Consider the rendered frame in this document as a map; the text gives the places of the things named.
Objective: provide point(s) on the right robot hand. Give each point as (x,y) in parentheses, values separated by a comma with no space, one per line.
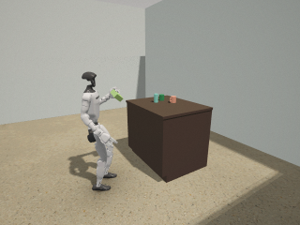
(106,137)

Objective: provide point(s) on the sponge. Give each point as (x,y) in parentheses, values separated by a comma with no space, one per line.
(116,95)

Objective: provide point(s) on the table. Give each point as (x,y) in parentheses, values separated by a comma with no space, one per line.
(171,138)

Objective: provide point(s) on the robot right upper arm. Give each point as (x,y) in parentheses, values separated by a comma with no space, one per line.
(86,99)

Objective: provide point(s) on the robot right forearm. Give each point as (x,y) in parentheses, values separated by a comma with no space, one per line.
(90,124)

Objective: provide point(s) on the left robot foot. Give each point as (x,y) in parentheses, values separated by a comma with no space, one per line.
(110,175)

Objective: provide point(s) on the humanoid robot head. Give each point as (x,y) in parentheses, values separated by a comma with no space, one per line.
(90,76)

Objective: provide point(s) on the left robot hand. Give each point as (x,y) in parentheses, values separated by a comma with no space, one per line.
(116,90)

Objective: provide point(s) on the robot left forearm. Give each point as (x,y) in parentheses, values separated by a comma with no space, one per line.
(104,99)

